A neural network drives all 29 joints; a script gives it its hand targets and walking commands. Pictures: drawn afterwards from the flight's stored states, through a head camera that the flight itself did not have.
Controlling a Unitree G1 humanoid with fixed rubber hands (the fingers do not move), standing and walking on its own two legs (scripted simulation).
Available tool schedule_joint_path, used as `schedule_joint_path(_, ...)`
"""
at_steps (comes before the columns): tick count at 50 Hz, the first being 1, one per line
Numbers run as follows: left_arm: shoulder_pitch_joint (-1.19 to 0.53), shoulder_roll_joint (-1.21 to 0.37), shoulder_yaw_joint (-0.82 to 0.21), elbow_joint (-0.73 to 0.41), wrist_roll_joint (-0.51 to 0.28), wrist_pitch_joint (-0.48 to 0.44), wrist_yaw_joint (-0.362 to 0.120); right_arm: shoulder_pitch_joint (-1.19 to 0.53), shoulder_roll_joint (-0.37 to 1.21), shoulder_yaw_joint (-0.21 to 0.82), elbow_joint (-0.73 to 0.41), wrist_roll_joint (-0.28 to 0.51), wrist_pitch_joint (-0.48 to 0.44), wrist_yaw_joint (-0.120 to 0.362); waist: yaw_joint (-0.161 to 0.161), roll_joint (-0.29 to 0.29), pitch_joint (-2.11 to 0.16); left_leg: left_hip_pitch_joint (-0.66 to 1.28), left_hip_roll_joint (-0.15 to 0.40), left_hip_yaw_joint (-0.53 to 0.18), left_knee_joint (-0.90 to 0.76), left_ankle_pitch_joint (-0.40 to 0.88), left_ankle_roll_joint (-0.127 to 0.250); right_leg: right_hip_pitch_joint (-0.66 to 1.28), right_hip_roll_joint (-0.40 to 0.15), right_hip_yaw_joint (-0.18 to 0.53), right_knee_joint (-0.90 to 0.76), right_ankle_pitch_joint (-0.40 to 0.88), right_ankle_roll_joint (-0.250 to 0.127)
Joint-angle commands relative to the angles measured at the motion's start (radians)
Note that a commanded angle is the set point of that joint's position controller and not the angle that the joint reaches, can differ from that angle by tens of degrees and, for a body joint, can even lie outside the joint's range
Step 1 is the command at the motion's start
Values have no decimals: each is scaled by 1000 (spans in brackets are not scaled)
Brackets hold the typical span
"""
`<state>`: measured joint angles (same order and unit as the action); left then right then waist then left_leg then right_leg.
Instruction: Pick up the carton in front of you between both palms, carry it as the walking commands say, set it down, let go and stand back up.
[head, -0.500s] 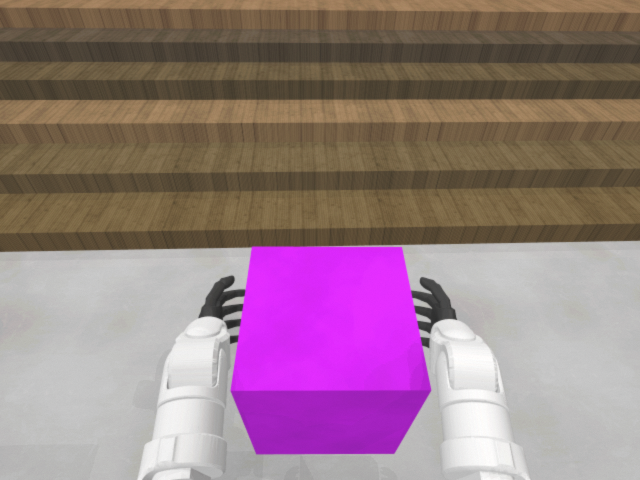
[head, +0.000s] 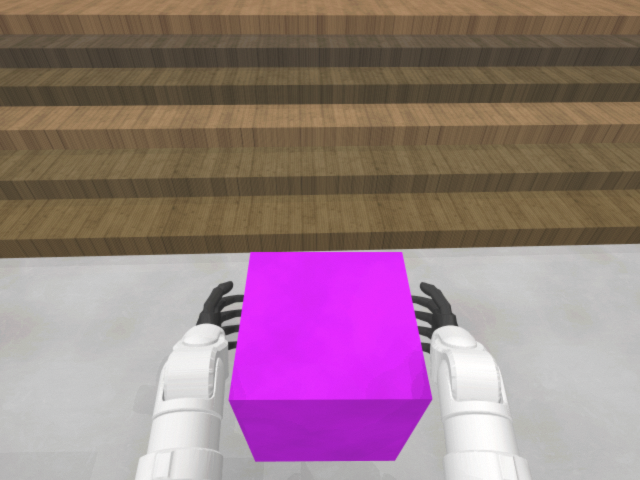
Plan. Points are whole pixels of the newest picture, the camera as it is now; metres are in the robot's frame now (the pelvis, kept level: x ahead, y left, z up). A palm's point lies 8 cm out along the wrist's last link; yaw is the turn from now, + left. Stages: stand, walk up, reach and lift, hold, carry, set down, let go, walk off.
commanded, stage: carry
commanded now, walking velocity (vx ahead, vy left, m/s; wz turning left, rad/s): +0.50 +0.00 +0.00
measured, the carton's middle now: (325, 360) +0.29 +0.00 -0.03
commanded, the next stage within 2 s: none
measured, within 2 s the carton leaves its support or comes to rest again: neither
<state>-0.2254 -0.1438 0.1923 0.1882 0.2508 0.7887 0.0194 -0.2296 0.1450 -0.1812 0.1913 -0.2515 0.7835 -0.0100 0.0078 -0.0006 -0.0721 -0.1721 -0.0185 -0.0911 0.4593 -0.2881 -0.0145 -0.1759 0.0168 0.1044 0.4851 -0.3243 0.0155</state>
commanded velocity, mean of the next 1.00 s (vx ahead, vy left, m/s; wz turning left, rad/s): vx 0.50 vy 0.00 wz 0.00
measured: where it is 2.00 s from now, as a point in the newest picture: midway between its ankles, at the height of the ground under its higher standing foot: (337, 289)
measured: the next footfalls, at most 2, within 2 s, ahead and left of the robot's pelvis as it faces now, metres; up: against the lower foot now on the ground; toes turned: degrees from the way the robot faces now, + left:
left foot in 0.30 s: +0.12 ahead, +0.09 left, +0.00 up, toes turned +8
right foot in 0.58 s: +0.35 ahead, -0.14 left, +0.00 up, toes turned -12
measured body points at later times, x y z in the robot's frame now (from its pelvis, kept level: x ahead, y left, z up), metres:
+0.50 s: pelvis +0.18 -0.02 +0.00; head +0.16 -0.03 +0.45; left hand +0.43 +0.12 +0.08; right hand +0.41 -0.18 +0.08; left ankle +0.09 +0.09 -0.74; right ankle +0.19 -0.13 -0.71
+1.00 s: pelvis +0.48 -0.05 -0.01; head +0.46 -0.05 +0.44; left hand +0.71 +0.11 +0.08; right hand +0.72 -0.19 +0.08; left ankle +0.62 +0.06 -0.72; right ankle +0.31 -0.13 -0.74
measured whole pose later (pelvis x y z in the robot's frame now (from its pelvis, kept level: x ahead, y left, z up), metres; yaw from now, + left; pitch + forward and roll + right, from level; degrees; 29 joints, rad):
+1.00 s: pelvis +0.48 -0.05 -0.01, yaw +0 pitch +4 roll +1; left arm 0.04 -0.13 0.04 -0.54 0.02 1.21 0.13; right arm 0.07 0.13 -0.04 -0.58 -0.05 1.19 -0.13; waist 0.04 -0.01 -0.14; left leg -0.56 0.07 0.20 0.54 -0.09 0.03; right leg 0.06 -0.04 -0.20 0.27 -0.39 0.00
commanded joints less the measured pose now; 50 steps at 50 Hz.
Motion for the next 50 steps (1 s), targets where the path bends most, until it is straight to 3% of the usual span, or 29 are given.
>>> schedule_joint_path(1,-615,-957,-653,-172,-342,-31,-243,-571,956,624,-166,319,-25,221,-11,79,-160,-42,147,-115,-159,-383,67,-150,-29,-67,20,-208,-14)
schedule_joint_path(3,-607,-956,-710,-245,-378,5,-227,-539,954,668,-238,343,10,196,-14,137,-233,2,192,-143,-171,-323,97,-145,2,-153,76,-76,-7)
schedule_joint_path(5,-598,-945,-754,-327,-412,50,-210,-535,935,715,-335,365,56,171,-12,125,-245,-61,189,-106,-138,-381,100,-83,-6,-162,-7,-121,-18)
schedule_joint_path(6,-589,-944,-771,-359,-427,76,-199,-525,929,732,-373,377,84,160,-8,65,-227,-143,151,-37,-66,-363,76,-19,-48,-106,-73,-164,-29)
schedule_joint_path(8,-497,-911,-764,-403,-430,126,-171,-501,909,765,-444,399,141,138,17,-240,-184,-415,31,172,289,-195,2,151,-291,267,-255,-258,-125)
schedule_joint_path(9,-443,-895,-759,-432,-424,151,-152,-495,890,781,-482,416,167,129,19,-280,-139,-534,36,193,276,-237,1,213,-346,358,-264,-95,-186)
schedule_joint_path(10,-416,-873,-748,-473,-414,175,-132,-493,880,797,-510,433,191,120,24,-223,-141,-537,49,184,252,-257,9,230,-347,331,-234,69,-206)
schedule_joint_path(12,-358,-848,-750,-557,-418,224,-96,-409,867,813,-550,465,235,97,20,-148,-223,-404,22,237,117,-160,9,234,-294,164,-156,243,-174)
schedule_joint_path(14,-301,-830,-765,-630,-431,269,-70,-319,858,810,-606,477,277,71,6,-127,-286,-93,-4,294,-73,21,5,96,-213,-24,-57,196,-111)
schedule_joint_path(15,-275,-823,-769,-659,-435,288,-60,-283,849,793,-628,475,297,58,-3,-90,-319,151,33,256,-115,58,17,-75,-176,-95,25,130,-81)
schedule_joint_path(16,-267,-810,-777,-696,-448,315,-51,-229,841,782,-642,471,318,42,-22,72,-329,336,200,6,-202,-88,79,-290,-116,-195,225,45,-38)
schedule_joint_path(17,-289,-795,-786,-740,-471,341,-44,-193,826,757,-648,448,331,23,-29,292,-281,451,408,-320,-210,17,198,-566,-45,-249,392,-128,-9)
schedule_joint_path(18,-299,-785,-799,-761,-495,361,-38,-170,821,734,-673,431,346,6,-39,258,-222,450,472,-384,-201,151,271,-673,-72,-185,448,-253,-28)
schedule_joint_path(19,-276,-793,-801,-771,-508,373,-34,-162,825,727,-712,429,362,-6,-40,169,-198,438,466,-337,-196,258,275,-707,-96,-167,481,-273,-31)
schedule_joint_path(21,-259,-810,-791,-791,-521,387,-26,-200,826,738,-788,447,379,-23,-39,91,-202,412,425,-196,-223,247,225,-686,-116,-169,373,-208,-26)
schedule_joint_path(23,-236,-806,-766,-792,-515,390,-6,-229,808,756,-833,472,389,-35,-31,115,-209,294,339,-24,-240,212,162,-518,-83,-224,228,-54,-14)
schedule_joint_path(26,-182,-764,-726,-802,-485,392,32,-216,757,768,-854,508,398,-50,-23,154,-189,125,276,132,-222,145,108,-274,-45,-306,64,110,-13)
schedule_joint_path(28,-132,-711,-694,-802,-463,398,56,-191,709,760,-859,512,407,-63,-5,104,-216,-27,226,227,-72,158,72,15,2,-387,-13,172,-19)
schedule_joint_path(29,-124,-685,-681,-800,-455,402,67,-170,679,753,-854,512,413,-70,-2,62,-253,-120,197,276,65,185,52,180,-18,-367,-12,120,-33)
schedule_joint_path(30,-92,-653,-665,-787,-445,407,79,-182,637,743,-859,513,423,-76,25,-72,-272,-257,136,319,299,79,7,289,-185,-99,-122,-54,-74)
schedule_joint_path(31,-93,-625,-652,-773,-436,408,90,-198,614,740,-880,524,435,-81,30,-306,-280,-501,19,300,576,-180,-26,394,-439,377,-278,-143,-213)
schedule_joint_path(32,-102,-631,-650,-787,-442,412,95,-195,617,751,-865,536,440,-82,26,-236,-250,-594,74,158,715,-235,11,382,-484,448,-294,-64,-265)
schedule_joint_path(34,-142,-688,-684,-814,-461,409,84,-196,682,751,-833,539,437,-68,19,-74,-249,-607,148,107,756,-151,44,303,-436,292,-260,120,-237)
schedule_joint_path(35,-174,-724,-708,-829,-472,405,73,-190,719,747,-815,529,430,-58,16,-27,-248,-582,169,101,704,-87,46,262,-417,219,-277,141,-208)
schedule_joint_path(36,-200,-756,-735,-845,-486,400,58,-180,753,744,-803,518,420,-48,12,-20,-247,-533,173,105,622,-43,39,219,-385,133,-298,154,-175)
schedule_joint_path(38,-225,-800,-782,-872,-516,389,26,-161,805,748,-804,488,399,-33,13,-56,-238,-487,145,154,506,-1,24,196,-347,23,-319,185,-153)
schedule_joint_path(42,-194,-781,-814,-870,-541,386,-15,-98,808,745,-798,432,381,-33,13,-104,-189,-487,109,225,263,116,11,228,-289,-107,-317,328,-144)
schedule_joint_path(48,-110,-700,-773,-824,-494,403,-11,-79,727,751,-822,426,401,-38,19,-158,-90,-405,73,313,83,226,40,237,-261,-210,-273,497,-123)
schedule_joint_path(50,-106,-689,-767,-825,-481,405,-6,-86,716,756,-826,440,404,-34,12,-165,-102,-291,47,351,51,204,59,232,-256,-258,-178,636,-106)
